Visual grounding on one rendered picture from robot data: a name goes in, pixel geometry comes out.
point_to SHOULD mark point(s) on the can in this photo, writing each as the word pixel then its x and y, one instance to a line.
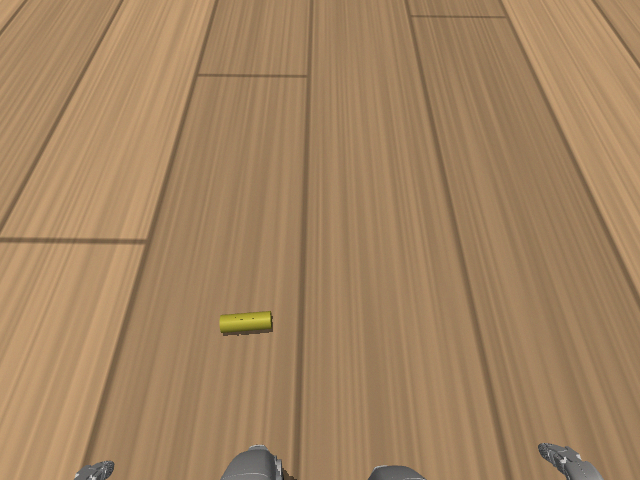
pixel 245 321

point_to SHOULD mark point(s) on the right robot hand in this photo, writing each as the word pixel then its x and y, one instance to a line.
pixel 569 462

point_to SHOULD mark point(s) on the left robot hand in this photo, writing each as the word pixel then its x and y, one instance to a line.
pixel 99 471

